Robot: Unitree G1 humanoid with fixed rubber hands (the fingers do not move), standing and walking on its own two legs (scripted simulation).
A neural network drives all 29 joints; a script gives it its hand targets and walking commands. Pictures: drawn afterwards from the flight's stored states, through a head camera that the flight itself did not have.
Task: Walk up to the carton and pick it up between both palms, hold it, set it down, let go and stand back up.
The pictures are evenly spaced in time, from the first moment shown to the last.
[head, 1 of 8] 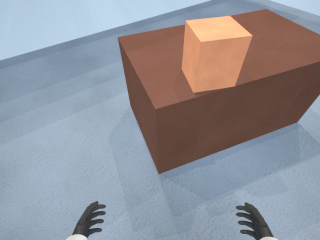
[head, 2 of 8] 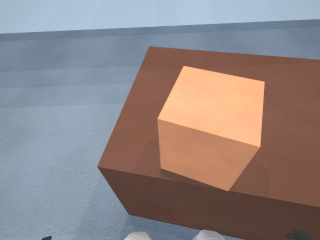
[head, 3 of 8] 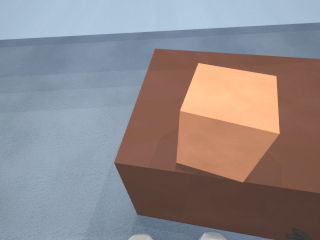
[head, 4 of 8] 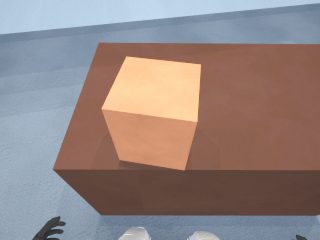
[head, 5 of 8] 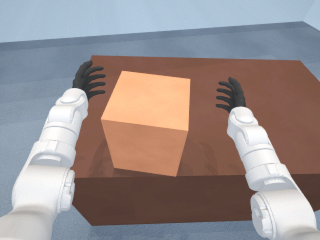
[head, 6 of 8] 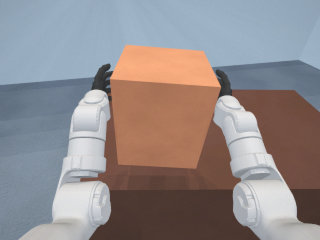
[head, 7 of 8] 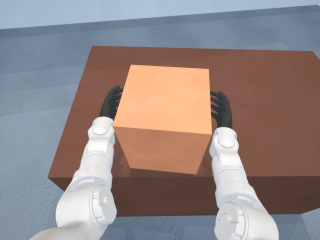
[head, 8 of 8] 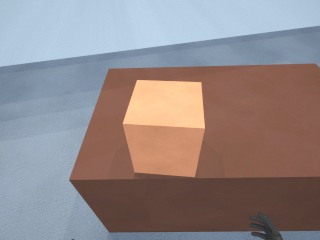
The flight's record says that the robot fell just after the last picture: no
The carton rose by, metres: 0.22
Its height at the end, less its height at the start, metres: +0.00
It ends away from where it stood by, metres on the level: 0.02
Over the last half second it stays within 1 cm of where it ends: yes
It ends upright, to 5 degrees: yes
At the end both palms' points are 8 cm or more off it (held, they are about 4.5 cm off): yes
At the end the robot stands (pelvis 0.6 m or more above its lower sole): yes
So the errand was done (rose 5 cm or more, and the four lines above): yes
